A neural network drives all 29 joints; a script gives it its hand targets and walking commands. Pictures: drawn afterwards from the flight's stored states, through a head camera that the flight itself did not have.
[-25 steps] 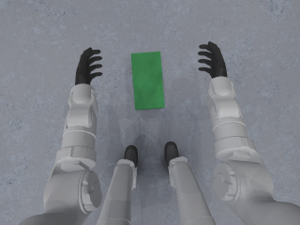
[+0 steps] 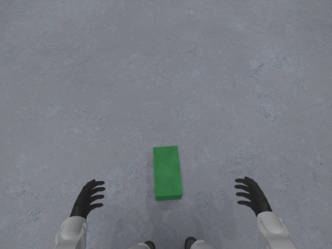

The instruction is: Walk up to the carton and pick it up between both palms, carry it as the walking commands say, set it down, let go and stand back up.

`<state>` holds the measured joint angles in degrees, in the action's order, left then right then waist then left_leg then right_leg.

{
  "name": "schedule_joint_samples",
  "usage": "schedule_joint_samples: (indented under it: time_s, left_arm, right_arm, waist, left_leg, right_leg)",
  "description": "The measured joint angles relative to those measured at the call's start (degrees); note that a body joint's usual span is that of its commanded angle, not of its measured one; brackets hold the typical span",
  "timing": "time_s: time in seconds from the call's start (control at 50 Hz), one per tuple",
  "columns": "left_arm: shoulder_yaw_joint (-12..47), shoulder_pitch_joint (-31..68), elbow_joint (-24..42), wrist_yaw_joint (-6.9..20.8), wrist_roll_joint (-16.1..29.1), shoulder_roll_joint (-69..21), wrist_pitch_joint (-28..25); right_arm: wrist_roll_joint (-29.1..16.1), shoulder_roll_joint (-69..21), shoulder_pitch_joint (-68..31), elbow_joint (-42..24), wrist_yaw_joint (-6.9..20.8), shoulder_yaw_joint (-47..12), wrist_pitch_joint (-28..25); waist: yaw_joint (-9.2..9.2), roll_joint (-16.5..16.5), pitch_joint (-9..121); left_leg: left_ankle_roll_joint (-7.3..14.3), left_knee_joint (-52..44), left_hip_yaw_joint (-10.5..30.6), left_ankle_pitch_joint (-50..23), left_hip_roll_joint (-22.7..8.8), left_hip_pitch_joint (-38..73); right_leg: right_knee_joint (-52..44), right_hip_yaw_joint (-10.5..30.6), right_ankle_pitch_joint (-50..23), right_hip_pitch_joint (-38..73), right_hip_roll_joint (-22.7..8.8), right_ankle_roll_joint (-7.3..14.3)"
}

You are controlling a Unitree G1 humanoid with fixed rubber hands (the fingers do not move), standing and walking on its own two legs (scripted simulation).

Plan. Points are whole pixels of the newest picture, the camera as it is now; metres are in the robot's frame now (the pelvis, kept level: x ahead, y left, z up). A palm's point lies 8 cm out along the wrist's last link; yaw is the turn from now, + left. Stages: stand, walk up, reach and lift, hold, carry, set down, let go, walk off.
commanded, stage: let go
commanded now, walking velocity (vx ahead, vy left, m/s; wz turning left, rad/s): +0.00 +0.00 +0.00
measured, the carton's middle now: (167, 173) +0.47 +0.01 -0.69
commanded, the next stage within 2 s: stand in 0.54 s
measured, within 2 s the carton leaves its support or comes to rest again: neither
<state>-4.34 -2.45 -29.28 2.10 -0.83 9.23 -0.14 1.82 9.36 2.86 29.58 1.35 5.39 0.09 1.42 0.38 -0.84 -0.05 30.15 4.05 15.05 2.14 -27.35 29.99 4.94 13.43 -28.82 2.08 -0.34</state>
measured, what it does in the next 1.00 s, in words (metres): stands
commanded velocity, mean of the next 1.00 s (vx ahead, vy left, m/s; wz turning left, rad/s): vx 0.00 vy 0.00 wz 0.00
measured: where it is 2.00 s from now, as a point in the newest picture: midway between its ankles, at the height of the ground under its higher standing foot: outside the picture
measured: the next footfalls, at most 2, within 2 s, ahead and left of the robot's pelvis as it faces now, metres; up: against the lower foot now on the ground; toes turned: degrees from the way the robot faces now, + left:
none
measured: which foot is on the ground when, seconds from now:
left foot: down 0.00-1.00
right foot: down 0.00-1.00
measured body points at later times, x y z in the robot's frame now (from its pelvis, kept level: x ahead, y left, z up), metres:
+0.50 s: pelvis +0.02 +0.00 +0.01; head +0.03 +0.00 +0.46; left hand +0.18 +0.24 -0.06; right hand +0.19 -0.23 -0.07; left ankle -0.01 +0.12 -0.73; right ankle +0.01 -0.12 -0.73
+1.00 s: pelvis +0.03 +0.00 +0.00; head +0.05 +0.01 +0.45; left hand +0.17 +0.29 -0.10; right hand +0.18 -0.29 -0.09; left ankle -0.01 +0.12 -0.73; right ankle +0.01 -0.12 -0.73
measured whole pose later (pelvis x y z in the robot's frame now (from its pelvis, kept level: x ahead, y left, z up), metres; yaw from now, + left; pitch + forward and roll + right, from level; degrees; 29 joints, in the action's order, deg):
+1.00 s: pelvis +0.03 +0.00 +0.00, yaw +1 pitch +0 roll +0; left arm -2.1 -9.5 -44.5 -1.5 -1.9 18.4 1.0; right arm 2.0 18.9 10.1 42.8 -1.8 1.6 1.3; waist -0.1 0.0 -1.0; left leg 0.5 28.4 5.1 19.0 2.1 -9.6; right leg 27.7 3.8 17.5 -10.4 1.9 0.0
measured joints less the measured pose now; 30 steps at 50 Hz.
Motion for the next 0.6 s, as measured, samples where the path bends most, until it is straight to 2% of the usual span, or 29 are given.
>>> schedule_joint_samples:
  time_s: [0.18, 0.44, 0.54, 0.6]
  left_arm:
    - [2.23, -10.48, 4.35, 1.36, 1.35, 2.77, 2.38]
    - [2.14, -9.83, 5.19, 2.59, 0.36, 3.56, 7.45]
    - [2.02, -9.80, 5.02, 2.27, -0.10, 3.63, 8.15]
    - [2.31, -8.88, 0.49, -0.52, -0.52, 5.18, 6.14]
  right_arm:
    - [-1.29, 2.52, 9.92, -3.85, 1.72, -1.99, 2.27]
    - [-0.80, 2.15, 9.77, -4.96, 2.72, -2.30, 7.17]
    - [-0.84, 2.06, 9.92, -5.05, 2.27, -2.31, 7.63]
    - [-0.43, 3.80, 8.88, -0.80, -0.08, -3.40, 5.87]
  waist:
    - [0.04, -0.37, -2.24]
    - [-0.56, -0.35, -5.22]
    - [-0.54, -0.32, -5.16]
    - [-0.63, -0.38, -2.62]
  left_leg:
    - [0.15, -6.44, 0.53, -0.70, -0.29, 15.67]
    - [0.36, -7.06, 0.97, 0.20, -0.08, 23.82]
    - [0.54, -6.53, 0.90, 0.65, 0.05, 24.14]
    - [0.43, -3.58, 0.92, 1.85, 0.00, 20.27]
  right_leg:
    - [-5.90, -0.34, -0.26, 15.55, -0.21, 0.38]
    - [-6.54, -0.79, 0.84, 23.88, -0.50, 0.38]
    - [-6.20, -0.75, 1.21, 24.28, -0.59, 0.25]
    - [-4.07, -0.87, 1.98, 20.79, -0.36, -0.03]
